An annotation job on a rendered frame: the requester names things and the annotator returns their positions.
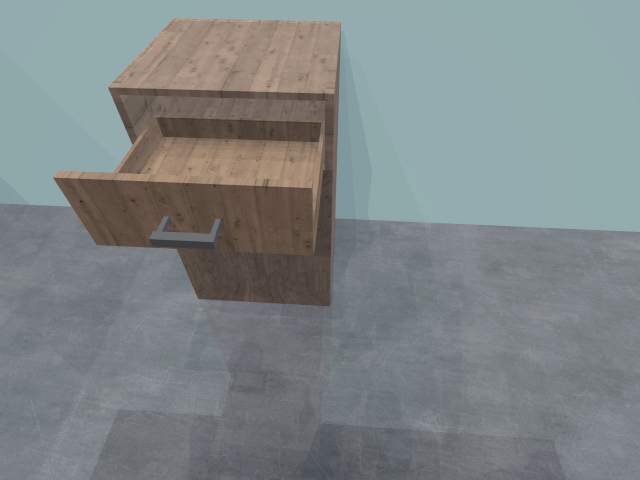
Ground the cabinet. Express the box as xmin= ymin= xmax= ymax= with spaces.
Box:
xmin=108 ymin=18 xmax=341 ymax=306

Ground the drawer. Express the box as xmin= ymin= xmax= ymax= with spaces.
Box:
xmin=53 ymin=115 xmax=325 ymax=256

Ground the handle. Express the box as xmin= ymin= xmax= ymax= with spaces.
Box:
xmin=149 ymin=216 xmax=222 ymax=250

